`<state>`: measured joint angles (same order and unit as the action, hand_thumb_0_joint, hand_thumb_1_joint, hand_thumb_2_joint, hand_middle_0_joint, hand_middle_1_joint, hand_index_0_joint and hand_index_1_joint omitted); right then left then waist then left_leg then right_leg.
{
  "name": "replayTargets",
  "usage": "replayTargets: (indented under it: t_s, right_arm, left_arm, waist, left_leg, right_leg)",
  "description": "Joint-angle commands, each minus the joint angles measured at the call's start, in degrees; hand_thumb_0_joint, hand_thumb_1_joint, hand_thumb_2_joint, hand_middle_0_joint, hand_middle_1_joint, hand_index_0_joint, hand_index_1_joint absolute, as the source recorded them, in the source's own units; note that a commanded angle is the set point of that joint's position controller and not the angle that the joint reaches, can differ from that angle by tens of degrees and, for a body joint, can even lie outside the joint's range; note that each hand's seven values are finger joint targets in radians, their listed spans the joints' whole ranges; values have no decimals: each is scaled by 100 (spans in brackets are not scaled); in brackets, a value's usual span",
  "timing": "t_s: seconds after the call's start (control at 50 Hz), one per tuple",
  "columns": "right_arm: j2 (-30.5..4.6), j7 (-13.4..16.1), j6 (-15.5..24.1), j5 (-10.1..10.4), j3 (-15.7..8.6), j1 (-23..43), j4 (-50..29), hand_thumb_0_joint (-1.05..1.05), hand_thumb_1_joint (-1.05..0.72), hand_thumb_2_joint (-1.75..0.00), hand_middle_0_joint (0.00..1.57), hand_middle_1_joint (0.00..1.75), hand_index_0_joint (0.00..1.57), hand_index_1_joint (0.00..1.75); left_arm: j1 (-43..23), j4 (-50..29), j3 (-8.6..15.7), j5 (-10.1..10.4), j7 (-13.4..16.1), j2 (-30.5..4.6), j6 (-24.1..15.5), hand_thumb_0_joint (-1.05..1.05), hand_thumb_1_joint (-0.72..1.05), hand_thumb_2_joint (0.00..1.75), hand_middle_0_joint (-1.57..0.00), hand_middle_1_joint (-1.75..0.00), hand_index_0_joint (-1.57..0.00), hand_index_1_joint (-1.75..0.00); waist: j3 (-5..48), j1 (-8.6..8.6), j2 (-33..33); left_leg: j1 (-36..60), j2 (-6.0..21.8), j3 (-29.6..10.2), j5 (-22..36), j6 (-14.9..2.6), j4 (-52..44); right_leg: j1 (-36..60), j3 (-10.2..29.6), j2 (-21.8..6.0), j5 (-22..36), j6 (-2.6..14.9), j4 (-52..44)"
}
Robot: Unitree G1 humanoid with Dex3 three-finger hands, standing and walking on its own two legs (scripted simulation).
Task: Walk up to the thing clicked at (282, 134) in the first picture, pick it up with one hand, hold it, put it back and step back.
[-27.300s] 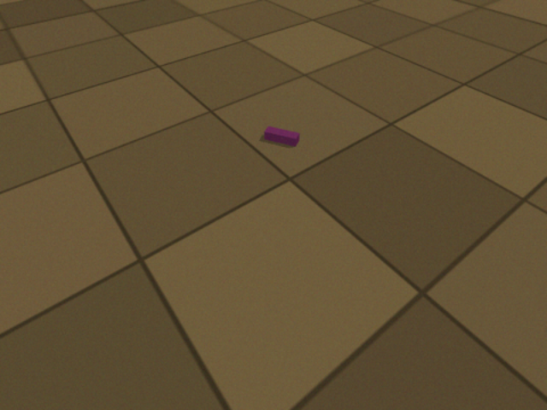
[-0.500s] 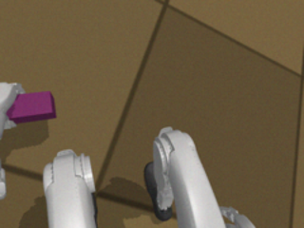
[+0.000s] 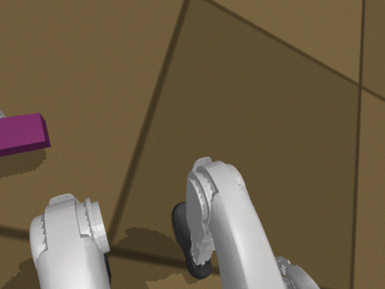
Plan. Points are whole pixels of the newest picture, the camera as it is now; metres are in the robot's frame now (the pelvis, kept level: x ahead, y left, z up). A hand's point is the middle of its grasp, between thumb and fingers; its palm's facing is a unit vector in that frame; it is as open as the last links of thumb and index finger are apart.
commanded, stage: rest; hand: left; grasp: from above
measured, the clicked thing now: out of the picture +0.45 +0.30 -0.25
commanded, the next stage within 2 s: open in 0.76 s
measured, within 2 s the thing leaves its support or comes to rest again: rests again in 0.34 s
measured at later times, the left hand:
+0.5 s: hand out of the picture +0.44 +0.31 -0.25, palm faces -0.45 -0.10 -0.89, open 9.3 cm
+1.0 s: hand out of the picture +0.44 +0.31 -0.25, palm faces -0.46 -0.10 -0.88, open 9.4 cm
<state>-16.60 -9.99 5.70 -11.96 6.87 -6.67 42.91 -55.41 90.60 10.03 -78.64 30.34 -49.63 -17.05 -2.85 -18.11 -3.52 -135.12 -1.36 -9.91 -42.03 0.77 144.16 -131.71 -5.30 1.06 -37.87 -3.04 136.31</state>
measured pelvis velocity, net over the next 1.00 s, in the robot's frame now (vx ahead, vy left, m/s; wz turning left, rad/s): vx -0.01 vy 0.01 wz -0.06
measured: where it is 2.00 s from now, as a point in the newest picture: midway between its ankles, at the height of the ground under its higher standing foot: (150, 274)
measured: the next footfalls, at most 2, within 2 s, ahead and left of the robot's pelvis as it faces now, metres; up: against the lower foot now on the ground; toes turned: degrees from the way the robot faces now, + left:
none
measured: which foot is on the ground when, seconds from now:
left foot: down 0.00-1.00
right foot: down 0.00-1.00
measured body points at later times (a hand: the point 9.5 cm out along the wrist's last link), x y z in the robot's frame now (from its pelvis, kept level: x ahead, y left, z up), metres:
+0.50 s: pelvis -0.01 +0.00 -0.01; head +0.26 +0.12 +0.33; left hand +0.46 +0.31 -0.20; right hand +0.03 -0.27 -0.07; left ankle +0.06 +0.12 -0.27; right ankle +0.11 -0.13 -0.27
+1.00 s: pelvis -0.01 +0.01 -0.01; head +0.26 +0.12 +0.33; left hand +0.46 +0.31 -0.20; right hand +0.03 -0.26 -0.07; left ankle +0.06 +0.12 -0.27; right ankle +0.11 -0.13 -0.27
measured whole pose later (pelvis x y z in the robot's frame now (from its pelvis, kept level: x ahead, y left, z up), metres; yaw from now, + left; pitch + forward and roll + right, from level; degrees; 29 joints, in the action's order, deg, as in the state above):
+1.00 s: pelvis -0.01 +0.01 -0.01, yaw -4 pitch +27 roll -14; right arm -19.5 -14.0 12.4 -15.5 14.7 -5.8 40.2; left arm -58.1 100.3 7.6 -79.1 36.1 -58.1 -17.8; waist -8.1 -21.4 -7.2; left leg -134.3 -0.9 -13.6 -42.0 0.0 148.3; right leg -129.3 -8.4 2.6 -36.0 -3.9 136.8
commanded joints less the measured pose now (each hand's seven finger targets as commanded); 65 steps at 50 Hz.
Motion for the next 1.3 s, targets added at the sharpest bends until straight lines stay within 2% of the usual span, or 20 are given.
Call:
replayTargets:
  t_s: [0.0, 0.04, 0.24, 0.28, 0.3, 0.34, 0.38, 0.42, 0.5, 0.56, 0.7, 0.82, 0.92, 0.94, 1.04, 1.14, 1.16, 1.2, 1.26, 1.28]
  right_arm:
    - [-1758, 28, 36, -47, -405, -1260, -12, 0, -89, -89, 20, 30, 20, 30]
    - [-1868, 1, 87, -111, -401, -1241, -76, 0, -89, -89, 20, 30, 20, 30]
    - [-1995, -77, 206, -232, -233, -1159, -92, 0, -89, -90, 20, 30, 20, 30]
    - [-2009, -81, 250, -258, -216, -1120, -116, 0, -90, -90, 20, 30, 20, 30]
    - [-1973, -107, 289, -263, -166, -1041, -184, 0, -90, -90, 20, 30, 20, 30]
    - [-2086, -108, 312, -282, -154, -1055, -161, 0, -89, -90, 20, 30, 20, 30]
    - [-2078, -121, 323, -287, -143, -1051, -131, 0, -89, -90, 20, 30, 20, 30]
    - [-2061, -163, 342, -332, -111, -1070, -124, 0, -89, -90, 20, 30, 20, 30]
    - [-2091, -232, 447, -367, -24, -932, -211, 0, -90, -90, 20, 30, 20, 30]
    - [-2167, -252, 479, -374, -9, -1045, -106, 0, -90, -90, 20, 30, 20, 30]
    - [-2203, -336, 610, -362, 92, -948, -229, 0, -90, -90, 20, 30, 20, 30]
    - [-2198, -344, 630, -333, 180, -944, -215, 0, -90, -90, 20, 30, 20, 30]
    - [-2208, -354, 693, -328, 213, -841, -286, 0, -89, -90, 20, 30, 20, 30]
    - [-2228, -346, 669, -317, 203, -896, -235, 0, -89, -90, 20, 30, 20, 30]
    - [-2226, -377, 719, -325, 229, -902, -256, 0, -90, -90, 20, 30, 20, 30]
    - [-2249, -409, 767, -281, 226, -790, -234, 0, -90, -90, 20, 30, 20, 30]
    - [-2193, -410, 765, -285, 244, -846, -159, 0, -90, -90, 20, 30, 20, 30]
    - [-2281, -428, 787, -288, 214, -825, -271, 0, -89, -90, 20, 30, 20, 30]
    - [-2223, -422, 765, -262, 244, -816, -290, 0, -89, -90, 20, 30, 20, 30]
    - [-2241, -438, 766, -292, 234, -878, -286, 0, -89, -90, 20, 30, 20, 30]
  left_arm:
    - [-1652, -649, 114, 70, 366, -1624, -19, 0, 73, 78, -105, -66, -106, -64]
    - [-1818, -623, 307, 16, 405, -2000, -50, 0, 79, 75, -107, -67, -110, -65]
    - [-1688, -526, 311, 21, 539, -2201, -64, 0, 80, 76, -109, -65, -111, -63]
    - [-1714, -517, 254, -7, 562, -2156, -72, 0, 78, 77, -108, -66, -109, -64]
    - [-1871, -534, 17, -10, 543, -1925, -86, 0, 79, 76, -109, -65, -110, -63]
    - [-1792, -570, 250, 8, 619, -2250, -124, 0, 80, 76, -109, -65, -111, -63]
    - [-1598, -452, 320, -4, 693, -2291, -113, 0, 81, 74, -110, -64, -112, -62]
    - [-1683, -414, 314, -72, 729, -2356, -97, 0, 82, 74, -110, -65, -112, -62]
    - [-1888, -258, 30, -48, 752, -2087, -60, 0, 80, 75, -110, -63, -111, -62]
    - [-1745, -104, 203, -66, 797, -2336, -25, 0, 80, 73, -110, -61, -111, -60]
    - [-1837, 82, -121, 10, 754, -2077, -26, 0, 77, 72, -108, -62, -109, -61]
    - [-1706, 341, -96, 31, 784, -2187, -58, 0, 73, 71, -105, -62, -106, -61]
    - [-1821, 240, -313, 79, 782, -2017, -60, 0, 38, 67, -73, -60, -73, -60]
    - [-1768, 257, -156, 75, 824, -2228, -76, 0, 30, 67, -66, -64, -67, -63]
    - [-1750, 175, -165, 37, 859, -2230, -74, 0, -6, 71, -47, -67, -47, -67]
    - [-1742, 310, -240, 78, 878, -2191, -26, 0, -20, 81, -37, -75, -36, -76]
    - [-1752, 357, -501, 91, 848, -1876, -8, 0, -24, 83, -34, -76, -33, -77]
    - [-1733, 298, -214, 100, 878, -2224, 8, 0, -27, 86, -31, -80, -30, -80]
    - [-1631, 316, -383, 122, 841, -1998, 57, 0, -36, 88, -23, -84, -22, -84]
    - [-1604, 388, -214, 139, 845, -2139, 79, 0, -37, 89, -21, -86, -21, -87]
  waist:
    - [4027, -59, 2523]
    - [3935, -123, 2579]
    - [3756, -232, 2677]
    - [3646, -252, 2730]
    - [3568, -342, 2714]
    - [3603, -321, 2709]
    - [3605, -238, 2738]
    - [3507, -316, 2850]
    - [3318, -461, 2755]
    - [3322, -448, 2791]
    - [3068, -585, 2651]
    - [3030, -551, 2533]
    - [2962, -590, 2583]
    - [3024, -537, 2668]
    - [3053, -568, 2596]
    - [2906, -555, 2668]
    - [2911, -566, 2720]
    - [2973, -548, 2622]
    - [3099, -506, 2772]
    - [3095, -563, 2621]
  left_leg:
    - [3119, 43, 576, 1701, -148, -1451]
    - [3140, 73, 556, 1595, -140, -1390]
    - [3042, 116, 479, 1576, -127, -1275]
    - [3074, 129, 486, 1560, -116, -1226]
    - [3074, 135, 471, 1492, -109, -1210]
    - [3040, 128, 433, 1489, -125, -1222]
    - [3032, 138, 409, 1524, -104, -1291]
    - [3082, 166, 386, 1481, -95, -1282]
    - [3000, 165, 337, 1330, -110, -1241]
    - [3067, 184, 310, 1541, -99, -1219]
    - [2848, 189, 265, 1230, -133, -1211]
    - [2800, 211, 183, 1297, -124, -1250]
    - [2797, 209, 177, 1177, -118, -1255]
    - [2881, 235, 125, 1179, -108, -1379]
    - [2880, 238, 188, 1253, -127, -1268]
    - [2891, 248, 90, 1106, -83, -1370]
    - [2844, 231, 134, 1114, -95, -1379]
    - [2897, 239, 87, 1239, -87, -1370]
    - [2950, 226, 137, 1434, -88, -1394]
    - [2980, 241, 121, 1505, -90, -1325]
  right_leg:
    - [2093, -665, 205, 1572, 457, -1046]
    - [2009, -720, 222, 1486, 464, -1007]
    - [2154, -797, 282, 1536, 451, -962]
    - [2087, -818, 279, 1502, 454, -968]
    - [2028, -825, 291, 1460, 451, -949]
    - [2104, -874, 297, 1466, 439, -978]
    - [2148, -893, 307, 1486, 446, -932]
    - [2068, -913, 309, 1455, 429, -887]
    - [1952, -949, 309, 1412, 413, -891]
    - [2050, -971, 314, 1579, 399, -866]
    - [2033, -991, 321, 1382, 389, -933]
    - [2133, -1007, 345, 1426, 407, -935]
    - [2059, -1007, 333, 1356, 399, -931]
    - [2114, -1032, 363, 1347, 409, -965]
    - [2238, -984, 370, 1464, 389, -1009]
    - [2000, -1033, 355, 1320, 406, -948]
    - [2002, -1006, 367, 1319, 408, -998]
    - [2065, -1029, 334, 1438, 391, -950]
    - [2239, -980, 373, 1589, 412, -1014]
    - [2229, -1027, 351, 1683, 386, -960]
